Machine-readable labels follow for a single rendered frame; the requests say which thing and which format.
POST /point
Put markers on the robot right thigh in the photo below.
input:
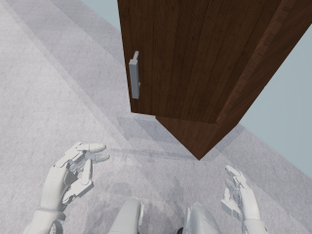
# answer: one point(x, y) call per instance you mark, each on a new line
point(199, 220)

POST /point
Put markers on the robot right shin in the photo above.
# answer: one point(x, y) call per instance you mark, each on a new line
point(184, 229)

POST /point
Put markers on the handle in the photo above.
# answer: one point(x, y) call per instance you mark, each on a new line
point(133, 67)

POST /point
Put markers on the robot right forearm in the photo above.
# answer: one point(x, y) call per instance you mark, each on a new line
point(254, 226)

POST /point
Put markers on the right robot hand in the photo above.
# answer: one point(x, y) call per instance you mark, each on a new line
point(247, 207)

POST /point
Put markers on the robot left forearm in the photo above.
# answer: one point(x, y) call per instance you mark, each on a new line
point(45, 221)

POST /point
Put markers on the cupboard door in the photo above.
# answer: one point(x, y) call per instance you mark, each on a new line
point(191, 53)

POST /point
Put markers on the left robot hand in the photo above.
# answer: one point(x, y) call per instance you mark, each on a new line
point(61, 176)

